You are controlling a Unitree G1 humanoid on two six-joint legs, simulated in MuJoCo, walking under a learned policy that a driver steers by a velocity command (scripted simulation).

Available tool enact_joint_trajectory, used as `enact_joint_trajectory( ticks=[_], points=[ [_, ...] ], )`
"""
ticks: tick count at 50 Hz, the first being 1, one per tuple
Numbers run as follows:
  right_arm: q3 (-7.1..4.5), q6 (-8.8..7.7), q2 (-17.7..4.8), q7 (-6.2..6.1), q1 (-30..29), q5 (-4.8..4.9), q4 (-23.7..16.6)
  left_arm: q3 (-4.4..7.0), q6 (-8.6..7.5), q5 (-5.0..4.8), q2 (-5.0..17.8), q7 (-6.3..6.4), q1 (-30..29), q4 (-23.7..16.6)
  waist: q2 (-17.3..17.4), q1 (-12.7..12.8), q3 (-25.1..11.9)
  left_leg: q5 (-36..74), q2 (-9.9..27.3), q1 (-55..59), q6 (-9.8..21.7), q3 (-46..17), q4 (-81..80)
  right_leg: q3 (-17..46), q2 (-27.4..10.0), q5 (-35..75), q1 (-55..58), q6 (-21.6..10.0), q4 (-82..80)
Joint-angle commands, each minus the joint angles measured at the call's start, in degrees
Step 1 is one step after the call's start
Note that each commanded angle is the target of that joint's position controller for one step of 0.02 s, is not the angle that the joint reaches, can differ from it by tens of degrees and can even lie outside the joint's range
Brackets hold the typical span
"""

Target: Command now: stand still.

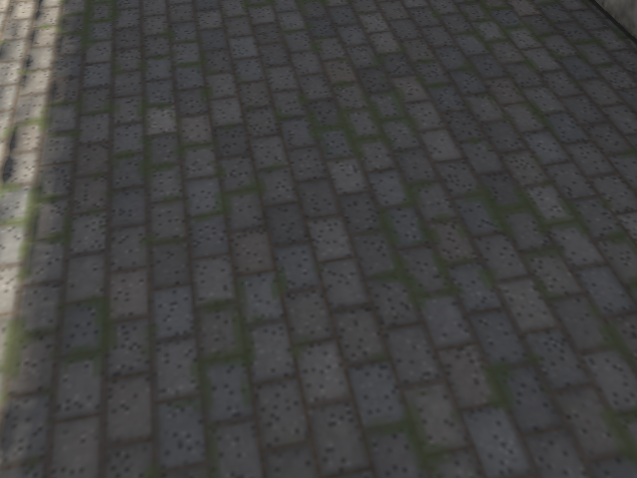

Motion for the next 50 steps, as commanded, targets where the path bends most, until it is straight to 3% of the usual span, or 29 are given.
enact_joint_trajectory(
  ticks=[1,17,35,36,38,39,41,46,48,49,50],
  points=[
    [-1.25,-0.51,-6.4,-0.25,0.4,0.03,-1.3,1.14,-0.56,-0.05,6.3,0.32,-0.3,-1.1,0.3,-0.1,-1.6,9.1,1.6,-1.7,1.0,-1.5,-5.1,2.3,-2.3,10.3,1.4,-1.2,-4.6],
    [-0.60,-0.37,-5.6,-0.73,2.8,0.14,3.6,0.41,-0.48,-0.17,5.3,0.59,0.6,4.4,0.0,0.0,-0.6,7.9,0.8,-2.2,1.0,-0.9,-5.9,1.4,-1.8,9.0,0.9,-1.0,-5.5],
    [0.03,-0.30,-3.9,-0.88,6.1,0.24,6.6,-0.49,-0.55,-0.24,4.0,0.78,3.2,7.1,0.1,0.1,0.1,6.9,0.4,-3.0,1.2,-0.7,-6.2,0.8,-1.5,7.6,-0.1,-0.9,-5.9],
    [0.15,-0.21,-3.3,-0.92,7.3,0.27,7.3,-0.64,-0.49,-0.24,3.4,0.81,4.4,7.7,0.1,0.1,-1.2,1.1,-0.3,-2.5,1.4,-0.1,-6.4,0.1,-0.9,1.6,0.4,-1.1,-6.1],
    [-0.42,-0.02,-4.7,-1.25,7.3,0.93,7.0,-0.06,-0.40,-0.95,4.9,1.05,5.0,7.7,0.2,0.2,1.7,-17.4,-1.2,-6.0,3.2,0.0,-5.1,-0.3,0.3,-18.5,-3.5,-2.7,-4.9],
    [-0.53,-0.26,-5.0,-1.32,6.9,1.04,6.5,0.04,-0.72,-1.01,5.1,1.07,4.8,7.2,0.2,0.2,4.4,-23.2,-0.6,-8.6,4.3,-1.2,-5.3,0.8,-0.4,-24.4,-6.4,-3.7,-5.1],
    [-0.55,-1.59,-4.3,-0.98,7.6,1.45,5.9,-0.03,-2.21,-1.32,4.3,0.70,5.2,6.5,0.2,0.1,6.5,-24.4,1.2,-10.5,6.0,-4.1,-5.1,3.3,-2.2,-25.2,-8.4,-5.1,-4.9],
    [-1.06,-4.29,-4.6,0.37,11.5,2.18,5.7,-0.23,-5.46,-1.88,2.6,-0.73,5.4,5.1,2.5,-1.0,5.1,-22.6,4.4,-6.2,9.5,-10.5,-6.3,3.5,-1.9,-19.0,-11.2,-6.1,-0.1],
    [-1.68,-4.97,-6.6,0.71,15.4,2.50,6.4,-0.56,-6.84,-1.90,1.3,-1.31,3.1,3.5,7.0,-2.2,5.0,-22.1,9.1,-0.3,12.7,-19.1,-10.8,-0.3,0.3,-12.7,-16.3,-5.4,6.7],
    [-2.11,-5.14,-8.3,0.85,16.8,2.59,6.6,-0.78,-7.56,-1.94,0.5,-1.62,2.4,2.7,10.1,-2.0,4.9,-18.8,13.2,2.4,14.8,-25.3,-13.0,-2.5,0.9,-9.1,-18.7,-5.3,10.7],
    [-2.35,-5.29,-9.0,0.91,16.7,2.59,6.4,-0.95,-8.16,-1.91,0.2,-1.95,2.3,2.2,11.1,-1.3,5.4,-11.7,15.9,3.4,16.0,-28.5,-12.2,-2.7,0.4,-7.3,-19.8,-5.7,11.2]
  ],
)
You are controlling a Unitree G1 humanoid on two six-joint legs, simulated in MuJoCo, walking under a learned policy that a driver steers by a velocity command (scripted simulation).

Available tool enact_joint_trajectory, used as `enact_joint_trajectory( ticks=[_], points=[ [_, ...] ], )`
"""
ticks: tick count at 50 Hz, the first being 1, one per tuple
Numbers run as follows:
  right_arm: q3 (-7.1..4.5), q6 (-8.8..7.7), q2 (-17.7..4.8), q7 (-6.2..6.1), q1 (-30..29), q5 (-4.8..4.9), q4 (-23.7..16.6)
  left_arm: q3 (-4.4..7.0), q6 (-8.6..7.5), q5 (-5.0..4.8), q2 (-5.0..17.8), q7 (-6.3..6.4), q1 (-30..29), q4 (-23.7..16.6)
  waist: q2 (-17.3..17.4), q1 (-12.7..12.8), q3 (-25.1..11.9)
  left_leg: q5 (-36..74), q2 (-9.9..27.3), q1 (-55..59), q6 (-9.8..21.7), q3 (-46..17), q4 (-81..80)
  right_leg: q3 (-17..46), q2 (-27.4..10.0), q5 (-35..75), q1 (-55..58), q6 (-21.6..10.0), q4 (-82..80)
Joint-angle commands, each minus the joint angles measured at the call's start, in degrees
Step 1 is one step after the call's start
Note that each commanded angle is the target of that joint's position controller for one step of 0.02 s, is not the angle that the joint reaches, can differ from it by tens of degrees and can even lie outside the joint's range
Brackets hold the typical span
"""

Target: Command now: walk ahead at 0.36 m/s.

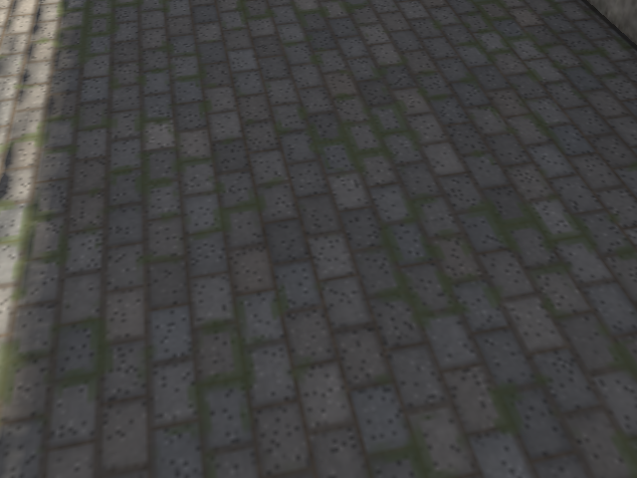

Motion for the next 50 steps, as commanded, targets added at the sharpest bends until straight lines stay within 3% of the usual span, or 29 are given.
enact_joint_trajectory(
  ticks=[1,3,4,5,6,7,9,11,13,15,18,20,21,22,23,24,25,26,27,30,32,35,38,43,46,47,48,49,50],
  points=[
    [-2.09,-1.04,-10.1,0.21,4.2,0.18,-1.5,0.11,-3.02,-0.01,2.4,-1.08,-4.7,-5.1,9.9,-0.1,8.7,3.2,17.1,5.1,13.3,-25.6,-15.7,-2.1,0.1,1.9,-14.8,-1.5,0.5],
    [-1.83,-0.96,-9.1,0.51,-5.9,-0.16,-5.7,1.37,-3.37,-0.52,4.6,-1.61,8.5,-0.3,5.0,7.4,5.0,19.2,10.7,-6.1,8.4,-13.5,-4.4,0.5,0.1,9.9,4.8,-2.7,-8.7],
    [-1.48,-1.99,-8.0,0.75,-13.5,-0.36,-9.6,3.77,-3.14,-0.27,11.3,-1.47,21.3,3.8,-7.8,12.7,1.2,31.4,1.2,-20.1,3.0,-0.5,18.3,14.9,-6.7,19.8,23.3,-5.9,-16.5],
    [-0.93,-3.33,-4.8,1.03,-10.6,-1.33,-9.9,3.66,-2.32,0.33,13.0,-1.66,25.0,4.6,-19.5,10.4,-1.4,-3.0,-4.2,-37.5,-0.1,1.8,34.2,32.4,-17.6,34.9,36.7,-9.7,-19.5],
    [-0.90,-3.82,-5.4,1.47,-11.2,0.02,-9.9,2.10,-2.05,1.07,8.2,-1.47,21.4,3.0,-11.4,8.4,1.1,-7.6,-1.5,-44.1,1.6,-3.6,41.0,34.4,-20.7,34.1,35.1,-11.4,-19.1],
    [-0.85,-3.91,-5.2,1.86,-13.5,1.44,-10.8,1.39,-1.91,1.53,6.3,-1.26,18.0,1.8,-6.4,7.1,5.1,-5.6,0.3,-49.7,2.8,-4.0,46.5,29.9,-20.5,35.8,34.3,-11.6,-19.2],
    [-0.82,-3.63,-4.1,2.08,-16.0,0.67,-12.5,0.05,-1.08,1.41,4.9,-1.20,14.1,0.7,-1.4,4.3,7.8,1.2,4.5,-52.5,3.5,-1.4,43.8,20.1,-17.9,37.7,30.1,-9.0,-22.4],
    [-0.57,-2.69,-2.9,2.69,-15.3,0.08,-13.3,-0.86,-0.05,1.55,3.0,-0.47,10.2,-0.9,-3.2,1.6,8.3,7.6,5.6,-43.5,2.5,1.5,34.8,11.5,-13.2,35.2,20.2,-5.8,-27.6],
    [0.29,-2.01,-1.3,2.91,-18.3,-0.36,-14.9,-1.08,0.24,2.44,4.6,0.83,4.4,-3.1,-3.7,0.3,10.4,17.9,3.6,-30.1,0.5,5.1,19.3,2.0,-8.0,40.5,6.4,-3.6,-30.4],
    [0.69,-1.55,-0.7,2.83,-23.2,-0.89,-17.0,-0.40,-0.42,2.10,8.4,1.71,7.6,-2.7,-5.3,1.7,8.3,27.2,0.4,-16.1,-0.1,7.5,7.0,-0.8,-7.2,44.2,1.2,-3.2,-32.6],
    [-1.02,-0.58,-6.0,2.98,-20.8,-0.50,-17.6,0.46,-0.88,1.17,10.9,2.35,7.2,-2.7,-7.9,-1.5,4.0,30.1,-3.0,-9.1,2.2,5.9,-1.1,-2.3,-9.6,57.2,9.8,-0.9,-25.3],
    [-3.23,-0.38,-10.2,3.40,-10.4,-0.90,-14.7,0.84,0.25,1.76,11.1,2.78,4.4,-4.3,-8.2,-6.7,-2.9,28.6,-5.7,0.9,4.2,5.9,-2.6,-3.0,-9.4,64.7,14.1,1.6,-10.1],
    [-4.01,0.00,-11.4,3.36,-5.9,-1.10,-13.4,0.91,0.80,2.07,11.4,2.63,3.2,-5.4,-7.1,-9.3,-5.1,30.9,-4.4,6.6,5.7,4.2,-5.5,-3.7,-7.9,60.9,12.3,3.3,1.0],
    [-4.57,0.55,-15.1,2.73,-2.2,-1.91,-13.4,0.25,0.68,3.65,9.1,2.36,4.4,-7.7,3.8,-8.5,-9.9,49.8,5.7,18.8,9.3,-8.5,-3.4,-5.5,-3.0,35.1,0.9,5.5,21.5],
    [-3.38,0.28,-16.6,3.06,-6.0,-4.54,-15.8,-2.12,-0.23,4.10,0.1,0.98,16.4,-7.8,16.6,0.5,-21.3,67.0,22.2,33.2,23.2,-34.6,-3.6,1.6,6.2,-15.7,-15.8,7.5,44.0],
    [-3.65,0.88,-14.5,3.08,-7.3,-4.09,-16.9,-0.96,-0.95,2.67,5.4,-0.06,14.6,-7.6,9.6,-2.6,-24.7,50.1,20.7,27.2,23.7,-38.8,-11.9,8.1,4.1,-11.7,-15.8,6.3,49.7],
    [-3.29,1.11,-12.4,2.93,-12.9,-2.43,-18.5,-0.07,-0.73,1.20,8.3,-0.08,7.4,-10.2,5.0,-2.0,-13.6,35.7,17.1,16.7,20.4,-31.4,-14.7,6.3,2.0,-7.2,-19.8,5.5,47.8],
    [-2.68,1.49,-10.5,2.70,-16.9,-1.33,-19.2,0.55,-0.05,1.37,9.6,0.70,3.5,-11.1,-2.1,-0.3,-6.4,25.5,13.8,6.1,17.0,-25.9,-18.1,5.1,-0.7,-2.7,-20.0,5.5,43.5],
    [-2.45,1.65,-10.4,2.54,-18.4,-1.60,-19.9,1.28,1.04,1.57,10.7,1.67,2.2,-11.9,-2.6,0.7,-3.0,20.9,12.3,-2.0,15.7,-23.6,-20.0,4.7,-2.0,-0.3,-18.0,5.5,40.2],
    [-2.88,1.67,-11.3,2.08,-17.9,-3.06,-20.0,1.94,3.13,2.53,9.6,3.12,2.7,-14.3,2.8,3.0,-1.6,20.6,7.5,-13.4,14.8,-18.2,-21.7,4.3,-2.8,2.6,-11.2,5.9,30.7],
    [-3.34,1.92,-12.2,1.18,-16.3,-3.05,-20.2,2.11,3.44,2.98,8.9,3.85,0.8,-16.0,4.0,2.6,-3.2,22.8,6.8,-13.2,14.9,-17.5,-20.4,4.1,-2.1,3.9,-12.3,7.1,24.4],
    [-3.87,3.34,-13.3,-0.26,-15.2,-2.15,-21.4,2.43,4.24,2.74,9.1,4.35,-3.1,-18.3,5.0,1.2,-5.4,10.2,6.6,-10.1,13.7,-21.4,-20.1,5.5,-1.5,7.1,-15.6,8.7,18.5],
    [-4.17,4.53,-13.6,-1.23,-14.9,-1.47,-22.5,2.54,4.31,2.47,9.1,4.22,-6.7,-20.3,6.5,0.0,-5.0,2.2,5.7,-8.5,11.6,-24.3,-19.9,6.2,-0.5,8.9,-16.3,9.3,12.2],
    [-4.58,6.20,-13.2,-1.76,-12.5,-1.70,-23.4,2.49,2.65,1.23,9.2,3.12,-8.4,-21.6,8.3,-1.5,-5.0,5.7,5.7,-4.5,10.6,-28.2,-18.0,6.0,1.5,6.1,-10.5,8.4,0.9],
    [-4.39,7.03,-12.5,-1.79,-13.0,-0.75,-24.6,3.30,1.93,0.54,10.5,2.17,-3.2,-20.4,8.7,1.8,-4.4,7.3,2.9,-5.2,7.6,-29.1,-14.6,4.5,0.9,12.1,0.6,5.9,-16.1],
    [-3.78,7.18,-10.3,-1.83,-10.8,-0.48,-24.6,4.15,1.98,1.28,13.5,2.18,-1.7,-20.2,4.3,1.2,-6.0,-0.2,-0.4,-10.6,4.8,-25.4,-8.3,9.2,-6.7,13.9,8.8,3.2,-19.3],
    [-3.54,6.74,-8.1,-1.55,-10.3,-0.19,-26.5,5.36,2.73,3.47,18.9,2.43,-3.8,-21.0,-12.7,-1.7,-3.8,-7.9,-9.9,-23.0,1.4,-12.1,5.5,23.6,-19.5,22.3,11.9,-4.8,-21.3],
    [-4.99,5.61,-13.1,-1.07,-11.1,-1.37,-26.9,4.99,2.70,5.32,16.2,2.18,-5.6,-22.5,-15.9,-0.6,-3.7,-11.2,-8.5,-26.7,-1.1,-9.6,19.3,29.9,-24.8,30.0,8.0,-10.4,-22.4],
    [-6.04,5.55,-15.8,-0.73,-9.3,-1.48,-25.5,4.18,2.55,4.66,13.1,2.39,-8.8,-24.4,-10.7,-1.8,-3.9,-7.3,-6.4,-25.7,-2.4,-9.6,26.8,24.3,-22.9,32.4,7.4,-9.6,-20.7]
  ],
)
Over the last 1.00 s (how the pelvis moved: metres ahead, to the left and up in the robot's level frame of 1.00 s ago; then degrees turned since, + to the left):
0.05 0.00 -0.01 0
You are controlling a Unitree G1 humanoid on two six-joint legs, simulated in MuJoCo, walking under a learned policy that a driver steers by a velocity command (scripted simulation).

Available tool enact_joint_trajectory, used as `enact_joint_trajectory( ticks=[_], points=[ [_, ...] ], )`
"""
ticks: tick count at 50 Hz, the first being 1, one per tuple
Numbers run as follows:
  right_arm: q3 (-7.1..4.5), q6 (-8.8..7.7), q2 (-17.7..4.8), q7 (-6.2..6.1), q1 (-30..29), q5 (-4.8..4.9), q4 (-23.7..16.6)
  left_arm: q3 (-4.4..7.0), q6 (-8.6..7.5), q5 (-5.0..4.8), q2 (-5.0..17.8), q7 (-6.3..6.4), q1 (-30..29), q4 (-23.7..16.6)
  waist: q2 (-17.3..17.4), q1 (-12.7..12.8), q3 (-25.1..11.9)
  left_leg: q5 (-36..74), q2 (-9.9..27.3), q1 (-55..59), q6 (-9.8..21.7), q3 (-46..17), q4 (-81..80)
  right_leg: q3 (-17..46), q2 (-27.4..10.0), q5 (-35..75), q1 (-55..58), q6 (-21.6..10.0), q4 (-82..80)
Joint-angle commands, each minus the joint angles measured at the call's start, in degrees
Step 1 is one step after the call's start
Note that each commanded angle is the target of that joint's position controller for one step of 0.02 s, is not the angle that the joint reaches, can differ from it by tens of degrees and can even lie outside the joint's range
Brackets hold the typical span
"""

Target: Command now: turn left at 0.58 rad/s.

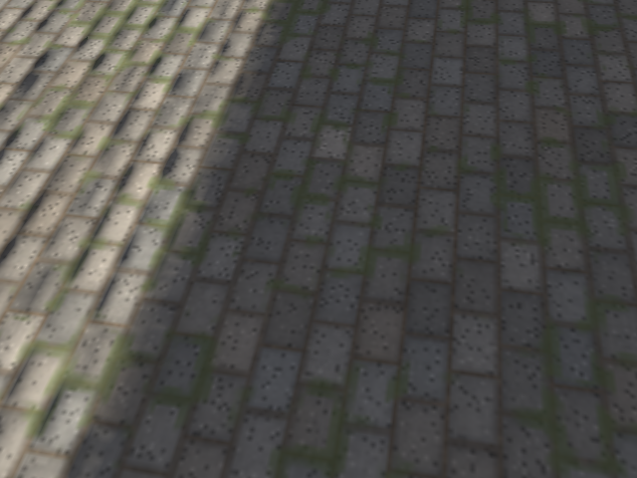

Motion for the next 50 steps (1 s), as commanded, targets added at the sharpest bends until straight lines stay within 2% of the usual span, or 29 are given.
enact_joint_trajectory(
  ticks=[1,3,6,9,14,17,18,19,20,21,22,24,28,30,32,34,35,36,37,38,40,42,44,45,46,47,48,49,50],
  points=[
    [-3.33,-0.75,-9.6,0.31,4.2,-0.13,-2.6,2.13,-0.63,0.25,7.4,0.30,-4.0,-6.5,-9.7,-1.6,-4.9,-5.4,4.3,-9.0,-3.4,1.6,22.6,14.5,-19.0,20.4,10.3,-11.2,-9.5],
    [-2.61,0.67,-6.4,0.10,5.4,-0.22,-1.9,1.43,-0.23,-1.13,6.2,0.52,-4.4,-6.9,-8.9,-1.0,-3.5,-1.5,4.9,-10.3,-5.3,3.1,30.5,8.1,-15.8,21.6,10.2,-9.7,-8.7],
    [-1.56,0.86,-4.0,0.36,0.7,0.64,-5.1,1.62,0.80,-0.63,6.8,0.86,-1.6,-6.9,-11.3,1.6,-1.8,2.2,7.1,-12.1,-7.2,7.2,25.5,3.1,-14.1,21.3,12.7,-11.1,-9.9],
    [-0.66,0.37,-2.3,0.79,-2.1,0.14,-7.2,2.43,1.49,-0.83,8.7,0.98,1.7,-6.1,-12.3,3.6,-3.7,0.2,9.0,-8.8,-7.9,7.8,16.3,3.4,-16.0,23.8,16.3,-13.0,-9.0],
    [-0.31,0.24,-2.6,1.75,-1.8,-0.10,-7.7,3.09,1.50,-2.19,10.7,-0.48,0.3,-6.1,-14.1,3.5,-4.7,-1.1,9.4,4.4,-5.1,12.3,0.2,2.6,-17.2,23.9,12.6,-13.6,-7.8],
    [-0.53,0.04,-2.3,2.13,2.5,-0.18,-5.7,2.42,1.51,-3.56,9.4,-0.79,0.0,-4.9,-12.6,0.5,-4.3,13.5,8.1,16.1,-0.9,13.9,-21.0,1.5,-15.4,21.3,9.3,-10.1,-3.2],
    [-0.83,0.02,-4.0,1.86,3.3,-0.42,-5.8,1.70,1.06,-3.01,7.5,-1.02,3.1,-3.6,-9.4,0.7,-6.0,21.1,11.1,24.5,0.7,9.5,-23.7,-0.3,-13.4,14.5,4.4,-6.0,-0.5],
    [-1.57,0.19,-8.7,1.02,4.9,-1.23,-6.6,0.01,0.41,0.17,2.8,-1.78,4.3,-4.9,5.3,2.5,-10.5,41.7,24.4,34.9,4.6,-5.1,-20.3,-5.7,-8.1,-6.6,-5.2,-0.2,11.2],
    [-0.82,-0.35,-7.4,1.32,2.4,-2.36,-6.5,-0.03,0.23,0.00,2.8,-1.65,1.2,-6.6,12.3,1.8,-8.7,44.3,31.7,27.7,14.5,-10.2,-20.8,-5.1,-4.8,-24.0,-10.5,2.7,15.6],
    [-0.29,-1.42,-5.2,1.81,1.6,-2.92,-6.6,1.03,0.61,-0.96,6.8,-1.15,-1.5,-6.6,8.3,-0.6,-7.0,36.6,29.9,23.5,16.5,-9.4,-22.9,-2.6,-5.9,-24.3,-9.7,3.7,21.3],
    [0.19,-2.25,-3.9,1.95,-0.3,-2.91,-5.8,1.59,1.10,-1.65,7.6,-1.00,-1.6,-5.9,7.5,0.4,-5.2,31.8,26.8,21.8,14.4,-6.3,-23.5,-1.7,-6.0,-21.8,-9.9,4.0,23.9],
    [0.23,-3.09,-4.2,1.99,-4.3,-1.64,-5.5,2.19,2.44,-1.11,7.8,-0.23,1.0,-3.9,6.9,1.7,-2.8,30.7,23.8,18.5,11.7,-2.7,-23.7,-1.2,-6.0,-16.7,-8.8,5.0,25.2],
    [0.78,-2.91,-2.3,1.68,-5.3,-1.67,-3.9,1.10,2.32,-1.52,4.1,-0.40,2.4,-2.8,5.5,2.0,-3.4,33.3,20.7,16.8,11.2,1.8,-22.0,-2.7,-5.1,-12.0,-2.3,5.3,18.0],
    [0.83,-2.62,-2.4,1.58,-4.3,-1.58,-2.9,0.77,2.12,-1.68,3.8,-0.50,1.2,-3.2,5.3,1.0,-3.8,31.6,21.3,18.1,11.9,0.2,-21.2,-3.1,-4.7,-11.5,-0.5,5.0,11.9],
    [1.17,-2.45,-1.9,1.52,-5.1,-1.08,-2.0,0.60,1.88,-1.73,3.6,-0.70,2.8,-2.5,4.4,2.3,-3.8,26.9,20.8,17.2,10.9,-0.4,-20.2,-3.9,-4.0,-4.2,4.5,4.1,1.6],
    [1.75,-2.94,-0.3,1.70,-1.9,-1.18,-0.1,0.56,1.54,-0.32,5.4,-0.81,5.2,-1.8,0.8,2.6,-5.0,12.2,17.3,13.4,5.8,0.9,-19.6,-1.1,-6.1,9.6,13.6,2.2,-5.1],
    [1.44,-3.13,-1.0,2.06,-0.4,-1.87,0.1,1.32,1.65,-0.84,9.0,-0.65,5.5,-1.9,-4.2,0.0,-3.5,-0.6,13.3,10.7,3.9,3.8,-18.7,-0.7,-7.5,6.2,13.0,0.2,-2.4],
    [1.15,-2.96,-1.4,1.81,-2.1,-1.47,-0.2,2.30,1.68,-1.90,10.3,-0.92,6.1,-0.7,-9.0,0.9,-1.2,-8.4,9.0,10.3,2.3,8.9,-16.0,-0.2,-6.3,-15.8,6.4,-3.2,-3.6],
    [0.87,-3.10,-2.5,1.58,-4.1,-0.99,-0.5,1.90,1.32,-1.81,8.5,-1.04,5.7,-1.5,-9.2,2.3,2.6,-11.2,8.1,8.9,1.8,10.2,-12.1,2.7,-6.9,-27.0,2.0,-5.0,-7.8],
    [0.68,-3.55,-1.8,1.42,-4.5,-0.29,-0.7,1.63,0.83,-1.37,7.8,-0.85,6.2,-1.4,-11.3,2.4,4.3,-11.2,7.8,6.5,1.9,11.5,-8.1,6.9,-9.3,-31.8,1.0,-6.3,-11.1],
    [0.62,-4.75,-0.1,1.83,-3.4,0.46,-0.6,1.94,-0.31,-2.01,9.0,-0.77,7.6,-1.0,-16.1,1.8,6.7,-5.0,7.4,3.8,2.2,14.1,-1.2,17.4,-16.5,-35.8,1.8,-10.2,-16.7],
    [0.52,-6.08,0.7,2.62,-2.6,0.81,-0.2,1.94,-0.61,-2.79,9.2,-0.66,6.1,-1.7,-15.2,0.7,7.3,-4.2,9.2,6.7,4.4,12.9,-3.8,18.1,-17.9,-32.0,-0.3,-10.8,-17.2],
    [0.04,-6.75,0.7,3.18,3.8,0.56,3.1,1.47,-0.45,-3.28,7.8,-1.04,1.6,-3.2,-12.7,-3.0,5.4,1.4,8.4,21.1,5.5,13.3,-14.1,9.7,-12.5,-24.4,-6.5,-7.1,-12.0],
    [-0.92,-6.79,-1.9,3.17,9.0,0.28,5.0,0.71,-0.83,-2.82,5.2,-1.11,-0.4,-4.3,-7.7,-4.7,3.2,1.2,12.2,27.1,6.3,7.0,-17.4,4.2,-8.7,-17.9,-10.1,-4.4,-2.6],
    [-2.36,-6.96,-7.4,3.25,15.0,-0.01,6.5,-0.11,-1.75,-2.99,1.8,-1.01,-2.0,-6.7,7.3,-5.3,2.0,-11.3,22.6,33.2,11.4,-13.3,-27.1,-5.7,-1.1,-12.4,-19.5,-0.3,16.6],
    [-2.59,-7.66,-9.4,3.81,17.3,-0.45,6.2,0.54,-2.89,-3.83,4.8,-0.64,-4.5,-9.0,12.0,-6.8,4.1,-11.3,31.9,34.1,18.3,-30.8,-33.9,-1.6,-0.3,-20.2,-29.1,-0.4,29.3],
    [-1.36,-8.31,-6.1,3.58,15.0,-0.70,5.9,1.27,-3.53,-4.71,6.4,-0.96,-2.8,-8.4,6.4,-4.0,6.0,-9.1,32.6,34.8,18.6,-28.8,-32.7,1.8,-3.5,-17.9,-33.8,-1.7,36.6],
    [-0.78,-8.65,-4.2,3.39,13.5,-0.49,5.3,1.12,-3.85,-4.51,5.9,-1.51,-0.8,-7.2,3.7,-2.7,5.4,-6.6,30.0,35.6,16.6,-22.4,-32.0,1.8,-5.1,-12.8,-34.7,-3.0,38.3],
    [-0.68,-8.58,-4.3,3.28,11.8,-0.47,5.0,1.10,-4.10,-3.76,5.3,-1.94,-0.7,-6.8,1.7,-1.8,4.7,-3.4,28.3,35.5,14.6,-17.5,-32.5,1.2,-6.6,-8.2,-35.0,-3.6,37.2]
  ],
)
Over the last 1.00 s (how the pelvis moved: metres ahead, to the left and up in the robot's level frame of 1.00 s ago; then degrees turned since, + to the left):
0.30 -0.03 0.01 23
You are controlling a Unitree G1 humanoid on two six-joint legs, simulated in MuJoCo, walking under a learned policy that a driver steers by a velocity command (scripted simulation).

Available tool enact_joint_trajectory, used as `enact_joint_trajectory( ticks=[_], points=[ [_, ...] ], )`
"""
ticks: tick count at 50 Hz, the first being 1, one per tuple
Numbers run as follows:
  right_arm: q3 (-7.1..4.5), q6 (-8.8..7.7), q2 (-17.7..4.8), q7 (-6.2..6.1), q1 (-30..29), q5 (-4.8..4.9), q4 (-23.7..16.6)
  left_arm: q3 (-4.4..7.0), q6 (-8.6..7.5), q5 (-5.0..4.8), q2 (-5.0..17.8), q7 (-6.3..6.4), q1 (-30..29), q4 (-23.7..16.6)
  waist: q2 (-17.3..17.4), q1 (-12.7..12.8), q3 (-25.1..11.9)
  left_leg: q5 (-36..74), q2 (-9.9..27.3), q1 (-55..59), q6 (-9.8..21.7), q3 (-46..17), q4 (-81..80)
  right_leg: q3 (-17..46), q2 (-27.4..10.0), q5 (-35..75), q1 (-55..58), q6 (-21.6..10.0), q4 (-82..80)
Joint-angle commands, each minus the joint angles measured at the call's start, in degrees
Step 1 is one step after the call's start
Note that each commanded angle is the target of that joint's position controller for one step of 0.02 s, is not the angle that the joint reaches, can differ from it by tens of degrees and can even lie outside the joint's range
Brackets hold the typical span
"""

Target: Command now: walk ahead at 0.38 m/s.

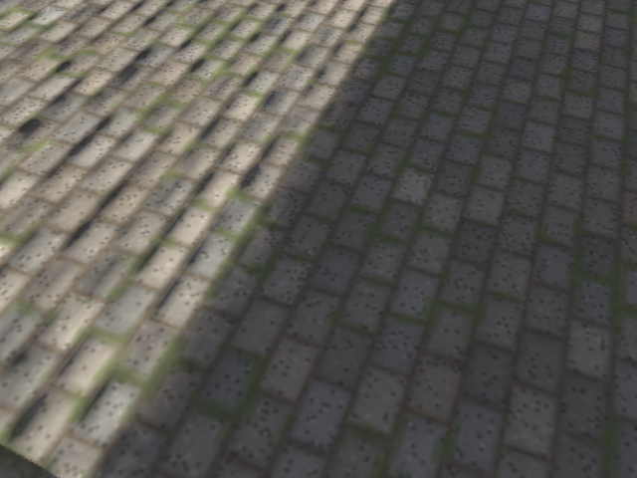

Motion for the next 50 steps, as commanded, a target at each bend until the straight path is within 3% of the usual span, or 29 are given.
enact_joint_trajectory(
  ticks=[1,3,7,11,13,14,15,16,17,18,19,20,21,22,23,25,27,30,33,38,42,43,44,45,46,47,48,49,50],
  points=[
    [-1.04,-1.00,-6.8,-0.30,1.0,-0.20,-2.9,1.55,-2.75,0.76,5.6,-0.97,-8.1,-7.0,5.6,-1.1,5.6,-0.3,18.4,16.6,10.2,-25.8,-19.3,3.0,-5.5,7.5,-29.2,-1.9,5.6],
    [-0.45,-0.25,-5.5,-0.58,2.1,-0.30,-2.5,1.14,-2.63,1.14,4.1,-2.16,-9.2,-7.2,6.5,-1.3,4.7,11.2,15.0,14.4,8.7,-17.6,-20.6,0.2,-5.4,12.5,-25.0,-0.7,0.3],
    [-0.67,0.63,-8.2,-1.75,4.8,0.09,-1.3,-0.49,-2.56,1.03,0.5,-3.31,-17.1,-10.2,6.5,-3.6,5.5,19.0,12.1,9.0,7.5,-8.8,-20.9,-3.7,-2.7,21.8,-16.8,1.7,-17.0],
    [-1.08,0.70,-10.3,-1.82,6.6,0.85,-0.1,-0.11,-2.50,0.32,2.7,-4.07,-21.1,-12.2,7.9,-3.7,7.4,18.3,15.2,8.3,6.9,-8.5,-21.2,-3.4,-1.3,24.9,-11.2,0.6,-24.6],
    [-1.35,0.91,-10.8,-1.81,5.9,1.06,0.3,0.45,-2.63,0.43,4.4,-4.31,-20.9,-12.6,7.9,-2.1,7.2,24.0,16.7,11.4,5.7,-8.1,-18.8,-3.1,-0.8,23.2,-9.6,-1.4,-26.7],
    [-1.59,1.07,-11.5,-1.84,5.3,0.89,0.2,0.96,-2.63,0.58,5.6,-4.20,-19.0,-12.3,8.3,-0.5,5.4,32.7,16.8,12.7,4.9,-7.4,-15.6,-3.7,0.3,21.8,-6.2,-2.5,-27.2],
    [-1.81,1.35,-12.2,-1.88,4.6,0.75,0.2,1.77,-2.48,0.80,6.9,-3.84,-14.5,-11.3,8.6,2.5,1.9,43.3,15.8,13.1,4.0,-5.7,-9.4,-5.2,2.0,21.0,0.5,-3.9,-27.7],
    [-1.59,1.69,-11.7,-2.01,4.4,0.47,0.1,3.02,-2.16,0.87,8.9,-3.20,-5.6,-8.7,7.9,7.0,-3.7,49.5,13.4,10.1,2.6,-3.6,1.2,-6.4,3.4,21.1,12.5,-5.5,-27.8],
    [-0.71,1.75,-9.7,-2.24,4.2,-0.56,-1.2,3.95,-1.71,1.28,11.8,-2.36,4.9,-6.5,3.8,11.1,-11.5,36.3,11.0,-2.2,0.7,-2.5,18.0,2.7,-4.8,19.5,30.4,-8.4,-25.4],
    [1.72,0.74,-0.7,-1.96,12.0,-0.27,-2.7,4.58,-1.81,2.60,17.4,-2.69,7.8,-5.5,-14.4,6.0,-20.5,-5.9,-0.4,-22.2,-3.0,-3.2,40.2,33.3,-20.0,2.7,46.8,-17.3,-34.0],
    [0.64,-0.56,-6.2,-1.55,9.5,1.18,-1.7,3.31,-1.97,2.12,12.0,-2.83,7.3,-5.5,-12.3,7.9,-20.8,-11.9,0.3,-28.8,-2.6,-10.9,48.2,44.5,-20.8,-5.9,45.3,-17.2,-42.8],
    [-0.42,-1.02,-9.6,-1.27,3.1,2.61,-3.5,2.44,-2.06,1.82,9.4,-2.70,2.9,-5.5,-8.5,7.1,-10.1,-7.7,3.5,-33.5,-2.0,-9.2,49.6,35.2,-19.1,-3.3,37.7,-14.5,-43.1],
    [-0.21,-1.31,-9.4,-1.47,-0.6,2.19,-4.4,2.01,-2.07,1.81,8.3,-2.72,-0.7,-5.8,-2.7,5.5,-5.3,-2.3,6.5,-31.6,-1.6,-7.5,46.9,27.0,-16.7,4.1,29.1,-13.0,-43.5],
    [-0.32,-1.26,-8.7,-1.67,-2.2,1.08,-4.5,1.80,-2.24,2.37,7.4,-2.98,-3.5,-5.8,-0.4,3.5,-2.5,1.2,8.3,-29.2,-1.6,-7.0,43.5,21.6,-14.3,11.0,21.9,-12.3,-44.6],
    [-0.55,-0.67,-8.2,-1.69,-1.1,0.63,-4.1,1.46,-2.63,2.97,6.1,-3.12,-5.1,-5.9,-1.4,1.4,-2.1,3.6,10.0,-25.5,-1.6,-7.6,41.3,17.7,-12.2,14.9,17.6,-11.8,-46.1],
    [-0.29,0.66,-6.2,-1.79,0.8,0.52,-3.3,1.55,-3.53,2.54,5.8,-3.26,-5.7,-5.1,-2.3,-0.3,-1.9,5.3,10.6,-22.3,-2.2,-7.0,38.6,13.9,-11.0,18.0,13.5,-12.8,-49.1],
    [-0.22,1.51,-5.7,-2.01,-1.5,0.05,-4.0,1.76,-4.09,2.21,6.6,-3.11,-4.9,-3.8,-1.6,-0.6,0.6,7.7,11.1,-24.3,-3.1,-6.6,34.6,10.8,-10.7,19.4,11.1,-13.3,-51.3],
    [-0.07,1.31,-5.6,-1.99,-8.4,-0.51,-6.1,2.05,-3.73,2.09,7.9,-2.30,-2.1,-2.1,-0.4,1.2,3.1,16.6,11.3,-29.5,-4.5,-6.3,24.9,7.9,-10.1,20.8,13.0,-12.9,-52.8],
    [0.44,0.46,-4.5,-1.36,-14.2,-0.36,-7.4,2.18,-3.10,1.66,9.0,-1.73,0.2,-1.0,-0.3,3.5,4.0,25.1,9.7,-28.1,-4.6,-4.7,13.6,4.1,-8.6,22.6,14.5,-11.0,-52.6],
    [0.76,-0.80,-4.5,0.19,-23.9,0.17,-10.8,2.41,-1.52,0.91,10.1,-1.21,6.5,1.8,-0.2,6.7,5.5,24.7,6.7,-27.2,-4.7,-4.1,3.0,6.5,-10.4,22.8,20.4,-10.8,-48.4],
    [-0.10,-1.94,-7.1,0.97,-21.7,0.38,-10.9,2.99,-0.29,0.82,11.4,-0.43,6.2,2.3,-3.2,3.8,3.3,17.1,4.5,-19.2,-2.9,-4.1,-1.6,10.2,-12.3,27.9,23.8,-9.0,-41.9],
    [-0.86,-2.18,-8.5,0.72,-16.9,0.38,-9.7,2.93,-0.05,0.89,11.5,-0.38,5.1,2.1,-3.5,0.8,0.7,16.0,3.2,-11.8,-1.6,-2.8,-3.7,9.3,-10.8,34.6,22.9,-7.9,-36.8],
    [-2.20,-2.34,-11.3,0.14,-8.5,0.03,-7.6,2.22,-0.06,1.40,9.7,-0.43,5.0,1.8,-2.8,-3.0,-5.7,17.2,4.7,1.8,0.5,-3.5,-2.9,7.0,-7.3,36.6,18.6,-6.1,-26.4],
    [-3.32,-2.15,-15.9,-0.62,2.3,-0.99,-6.4,0.70,-0.22,2.84,5.5,-0.42,4.3,-0.5,4.4,-6.9,-16.2,17.8,16.8,19.9,4.3,-15.5,-0.1,3.8,-2.4,21.5,6.8,-3.5,-7.6],
    [-3.72,-1.47,-17.8,-0.25,3.7,-1.30,-5.1,-0.49,-1.19,0.93,0.7,-0.58,12.4,-1.5,20.9,-2.4,-22.7,4.8,27.4,35.2,11.7,-39.8,-6.3,2.7,4.6,-9.5,-14.0,-0.7,9.1],
    [-2.18,-1.31,-11.4,-0.24,2.3,-0.91,-6.1,0.95,-1.44,-0.47,7.2,-0.44,9.2,-0.5,14.1,-4.5,-17.8,-2.1,25.6,31.0,9.7,-39.7,-10.0,7.5,1.4,-8.3,-19.4,-0.5,15.2],
    [-1.35,-1.20,-8.7,-0.49,-0.9,-0.53,-6.1,1.86,-1.35,-0.85,9.7,-0.40,4.0,-1.8,10.4,-4.4,-10.1,-0.6,24.0,23.9,7.5,-30.3,-11.0,6.3,-0.8,-2.9,-21.5,-0.6,15.8],
    [-0.90,-1.17,-7.6,-0.46,-4.5,-0.69,-6.1,1.85,-1.11,-0.32,8.9,-0.24,2.0,-2.2,6.5,-2.6,-6.1,5.2,21.7,16.4,6.6,-24.3,-12.6,5.1,-3.1,1.8,-19.2,-0.2,14.3],
    [-0.62,-1.16,-6.2,-0.40,-7.0,-0.87,-5.9,2.10,-0.71,0.37,8.2,-0.33,0.9,-2.5,6.6,-1.1,-2.9,8.8,19.7,10.8,6.3,-19.5,-14.6,5.1,-4.6,4.8,-17.6,0.1,11.7]
  ],
)
Over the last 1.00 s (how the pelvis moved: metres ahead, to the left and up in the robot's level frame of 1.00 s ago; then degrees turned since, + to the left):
0.05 0.05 0.00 11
